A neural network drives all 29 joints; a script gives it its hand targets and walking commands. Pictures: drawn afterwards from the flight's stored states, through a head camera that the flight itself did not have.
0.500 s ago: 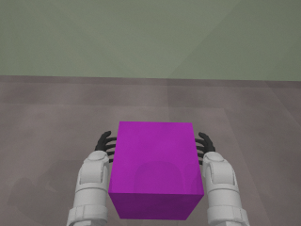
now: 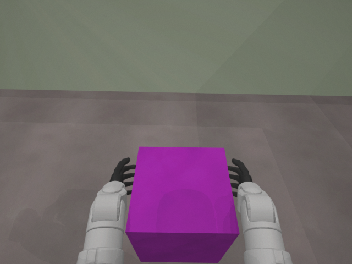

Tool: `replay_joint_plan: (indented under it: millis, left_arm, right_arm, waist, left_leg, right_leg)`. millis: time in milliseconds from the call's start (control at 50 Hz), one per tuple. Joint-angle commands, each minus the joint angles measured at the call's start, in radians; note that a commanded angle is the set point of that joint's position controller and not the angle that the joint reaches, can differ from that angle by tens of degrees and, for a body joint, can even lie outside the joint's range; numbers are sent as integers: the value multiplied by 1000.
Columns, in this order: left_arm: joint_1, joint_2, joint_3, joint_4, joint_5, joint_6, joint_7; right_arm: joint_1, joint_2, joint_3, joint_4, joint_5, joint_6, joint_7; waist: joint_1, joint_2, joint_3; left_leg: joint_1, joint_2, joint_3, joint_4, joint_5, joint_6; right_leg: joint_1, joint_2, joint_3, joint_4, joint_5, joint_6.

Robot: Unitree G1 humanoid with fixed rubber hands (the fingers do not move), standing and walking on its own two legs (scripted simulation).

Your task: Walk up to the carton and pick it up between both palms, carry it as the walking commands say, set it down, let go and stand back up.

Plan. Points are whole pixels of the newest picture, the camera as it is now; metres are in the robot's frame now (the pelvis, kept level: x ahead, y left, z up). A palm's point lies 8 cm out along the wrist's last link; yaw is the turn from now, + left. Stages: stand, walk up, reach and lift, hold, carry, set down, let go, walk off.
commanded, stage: hold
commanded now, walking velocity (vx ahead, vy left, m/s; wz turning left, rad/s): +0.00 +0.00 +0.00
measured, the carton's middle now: (180, 207) +0.28 +0.00 -0.03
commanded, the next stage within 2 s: carry in 0.22 s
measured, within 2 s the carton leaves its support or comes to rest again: neither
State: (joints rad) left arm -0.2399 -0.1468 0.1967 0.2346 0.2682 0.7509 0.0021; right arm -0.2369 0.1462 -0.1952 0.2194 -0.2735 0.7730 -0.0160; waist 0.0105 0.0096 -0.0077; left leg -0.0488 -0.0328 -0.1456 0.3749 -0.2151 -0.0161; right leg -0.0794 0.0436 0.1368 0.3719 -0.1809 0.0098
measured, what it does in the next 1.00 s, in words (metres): walks backwards, turning left: left foot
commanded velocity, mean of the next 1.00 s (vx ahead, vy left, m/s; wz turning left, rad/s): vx -0.20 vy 0.00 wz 0.49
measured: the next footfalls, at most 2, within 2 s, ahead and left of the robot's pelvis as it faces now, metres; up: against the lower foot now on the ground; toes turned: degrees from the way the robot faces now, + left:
left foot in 0.70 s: -0.04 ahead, +0.12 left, +0.00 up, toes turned +13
right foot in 1.06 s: -0.14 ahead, -0.14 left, +0.00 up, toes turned +16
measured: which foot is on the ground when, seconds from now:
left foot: down 0.00-0.52, up 0.54-0.68, down 0.70-1.00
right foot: down 0.00-0.72, up 0.74-1.00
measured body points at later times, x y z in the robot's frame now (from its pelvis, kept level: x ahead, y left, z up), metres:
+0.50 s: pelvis -0.04 +0.00 -0.03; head -0.05 +0.00 +0.42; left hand +0.25 +0.17 +0.04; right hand +0.26 -0.14 +0.03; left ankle +0.00 +0.13 -0.75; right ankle +0.02 -0.12 -0.75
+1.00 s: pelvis -0.17 -0.02 -0.02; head -0.16 -0.01 +0.43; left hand +0.06 +0.21 +0.06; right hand +0.15 -0.08 +0.06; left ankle -0.08 +0.11 -0.75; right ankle -0.16 -0.15 -0.71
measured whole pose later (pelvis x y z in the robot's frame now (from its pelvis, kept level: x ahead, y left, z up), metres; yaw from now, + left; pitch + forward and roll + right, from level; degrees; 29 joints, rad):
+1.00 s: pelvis -0.17 -0.02 -0.02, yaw +17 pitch +5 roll -3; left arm -0.19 -0.14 0.13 -0.32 0.09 1.20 0.10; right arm -0.18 0.14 -0.12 -0.32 -0.11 1.21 -0.10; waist 0.00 0.04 -0.11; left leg -0.53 -0.02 -0.08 0.48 -0.05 0.02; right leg -0.45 0.01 -0.05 0.83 -0.47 0.05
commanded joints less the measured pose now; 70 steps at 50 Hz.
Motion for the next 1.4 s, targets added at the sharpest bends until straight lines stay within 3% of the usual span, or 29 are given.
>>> replay_joint_plan:
  millis: [0,180,200,360,420,480,500,540,560,580,660,680,700,720,740,780,860,960,1020,1040,1060,1080,1100,1120,1140,1180,1240,1340,1380]
  left_arm:
    - [-505,-934,-558,-59,-278,-35,-246]
    - [-514,-943,-557,-53,-281,-33,-246]
    - [-519,-941,-570,-46,-291,-42,-245]
    - [-483,-914,-738,-299,-378,65,-195]
    - [-486,-884,-774,-388,-434,149,-185]
    - [-484,-879,-811,-468,-496,232,-179]
    - [-483,-878,-819,-495,-514,256,-175]
    - [-411,-883,-820,-552,-534,300,-164]
    - [-411,-879,-816,-591,-535,317,-156]
    - [-421,-872,-817,-619,-537,336,-149]
    - [-337,-857,-773,-612,-516,405,-133]
    - [-327,-854,-765,-609,-510,415,-131]
    - [-328,-843,-761,-606,-502,424,-129]
    - [-352,-842,-779,-653,-508,434,-135]
    - [-376,-867,-800,-599,-520,445,-140]
    - [-423,-888,-820,-601,-569,443,-156]
    - [-467,-884,-832,-646,-613,448,-151]
    - [-390,-890,-820,-589,-592,461,-142]
    - [-344,-919,-824,-580,-581,451,-145]
    - [-334,-915,-819,-580,-579,444,-147]
    - [-337,-897,-811,-574,-573,436,-147]
    - [-372,-891,-812,-614,-569,420,-146]
    - [-362,-894,-798,-625,-572,423,-152]
    - [-368,-905,-810,-638,-576,423,-154]
    - [-379,-889,-814,-663,-578,423,-155]
    - [-376,-847,-781,-673,-568,423,-156]
    - [-325,-834,-741,-668,-550,431,-153]
    - [-282,-819,-720,-592,-502,439,-150]
    - [-289,-833,-728,-586,-494,437,-152]
  right_arm:
    - [-523,944,565,-81,289,-51,256]
    - [-532,946,564,-74,290,-48,260]
    - [-539,936,588,-53,298,-55,259]
    - [-522,926,755,-301,432,48,203]
    - [-489,882,775,-386,466,137,194]
    - [-482,846,788,-472,500,226,179]
    - [-481,844,792,-500,513,250,175]
    - [-486,854,810,-594,555,297,172]
    - [-509,870,834,-621,583,315,175]
    - [-501,872,839,-630,598,333,177]
    - [-420,836,828,-624,621,393,193]
    - [-410,825,818,-619,618,403,197]
    - [-388,815,806,-603,616,413,199]
    - [-365,802,797,-591,601,411,199]
    - [-400,828,814,-611,606,422,196]
    - [-428,827,795,-643,592,425,191]
    - [-405,835,756,-639,573,428,176]
    - [-354,825,758,-610,556,440,172]
    - [-362,828,770,-624,560,432,181]
    - [-365,821,773,-626,560,429,183]
    - [-382,826,783,-624,561,430,182]
    - [-434,851,808,-658,589,429,183]
    - [-467,882,815,-642,602,419,185]
    - [-479,889,825,-665,612,408,187]
    - [-492,886,841,-700,626,406,188]
    - [-462,873,850,-685,629,415,183]
    - [-442,845,852,-691,626,426,168]
    - [-388,845,846,-612,619,440,172]
    - [-378,850,837,-602,619,431,180]
  waist:
    - [-2,-4,-238]
    - [-5,-3,-230]
    - [4,-26,-237]
    - [-3,5,-403]
    - [-11,73,-404]
    - [-6,103,-385]
    - [-5,34,-388]
    - [5,-302,-461]
    - [-3,-229,-453]
    - [-11,-143,-436]
    - [-28,-177,-403]
    - [-27,-93,-376]
    - [-29,75,-353]
    - [-41,382,-325]
    - [-38,245,-320]
    - [-32,109,-338]
    - [-39,150,-359]
    - [-43,196,-395]
    - [-25,237,-409]
    - [-21,166,-409]
    - [-13,-52,-402]
    - [-12,-349,-334]
    - [-19,-254,-281]
    - [-25,-129,-295]
    - [-27,-85,-300]
    - [-25,-169,-307]
    - [-18,-219,-321]
    - [-8,-279,-370]
    - [-20,-182,-372]
  left_leg:
    - [-12,-58,70,-53,179,-10]
    - [-23,-56,68,-52,143,-8]
    - [-101,99,51,76,64,14]
    - [-225,150,-59,265,424,44]
    - [-276,214,-173,223,445,92]
    - [-407,196,-188,183,243,76]
    - [-463,156,-144,227,124,52]
    - [-506,-38,126,649,-334,-10]
    - [-490,10,157,724,-373,-11]
    - [-456,40,169,682,-327,-4]
    - [-289,10,220,232,-153,23]
    - [-240,52,154,102,-100,23]
    - [-158,221,-68,0,30,52]
    - [-178,467,-367,-58,302,175]
    - [-229,427,-323,-37,390,196]
    - [-271,327,-168,-9,259,154]
    - [-195,243,-137,-28,63,101]
    - [-174,253,-202,-79,123,112]
    - [-253,183,-149,-102,105,35]
    - [-346,135,-107,-58,7,-8]
    - [-506,44,17,75,-67,-49]
    - [-632,-48,191,423,-349,-57]
    - [-641,15,178,691,-370,-41]
    - [-581,24,152,811,-303,-20]
    - [-554,26,155,883,-220,-8]
    - [-588,19,194,886,-137,-24]
    - [-587,10,248,705,-184,-47]
    - [-436,1,288,324,-222,4]
    - [-285,40,258,25,-14,12]
  right_leg:
    - [97,53,-63,-38,154,13]
    - [82,52,-65,-38,115,8]
    - [-92,-124,-4,48,89,-12]
    - [-189,-181,-26,329,363,-19]
    - [-246,-135,-89,385,174,-4]
    - [-202,-114,-100,279,-78,-18]
    - [-163,-166,-35,208,-60,-41]
    - [-128,-469,262,-3,298,-199]
    - [-148,-483,204,17,389,-234]
    - [-178,-425,92,53,413,-213]
    - [-204,-287,-113,158,207,-105]
    - [-254,-256,-149,240,125,-63]
    - [-416,-213,-181,365,-106,1]
    - [-601,-96,-239,544,-410,51]
    - [-571,-114,-135,713,-404,43]
    - [-556,-117,-143,816,-245,39]
    - [-561,-81,-172,705,-198,51]
    - [-360,-6,-203,389,-316,36]
    - [-86,-2,-245,22,-220,16]
    - [51,-60,-196,-73,-203,12]
    - [129,-249,-17,-107,-239,-47]
    - [-49,-553,214,-105,76,-213]
    - [-145,-583,105,-71,365,-259]
    - [-193,-499,-31,-11,455,-221]
    - [-203,-417,-137,29,473,-165]
    - [-136,-334,-227,104,505,-122]
    - [-38,-337,-208,155,582,-137]
    - [18,-415,-161,174,576,-157]
    - [-49,-374,-229,264,446,-70]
